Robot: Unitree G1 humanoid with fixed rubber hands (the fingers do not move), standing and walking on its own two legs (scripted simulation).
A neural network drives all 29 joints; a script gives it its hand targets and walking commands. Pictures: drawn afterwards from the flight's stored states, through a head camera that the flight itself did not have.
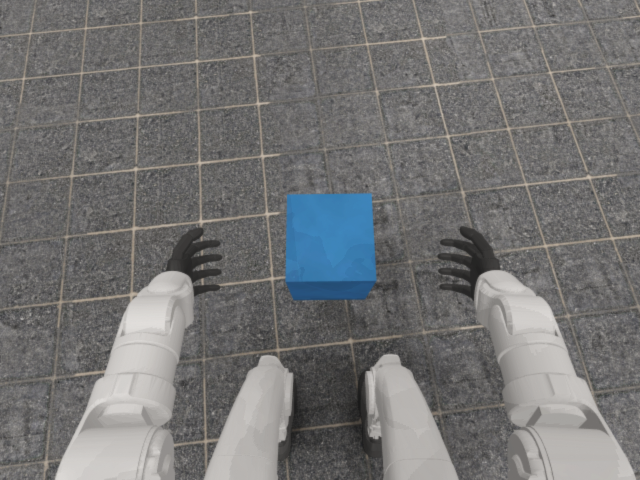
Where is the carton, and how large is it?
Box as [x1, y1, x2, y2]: [285, 193, 376, 299]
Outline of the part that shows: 371,193 287,194 285,281 293,299 365,298 376,280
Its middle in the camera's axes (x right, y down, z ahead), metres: +0.03 +0.03 +1.00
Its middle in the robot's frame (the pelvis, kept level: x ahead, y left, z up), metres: +0.52 +0.00 -0.55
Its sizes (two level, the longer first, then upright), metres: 0.210 0.200 0.250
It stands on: the floor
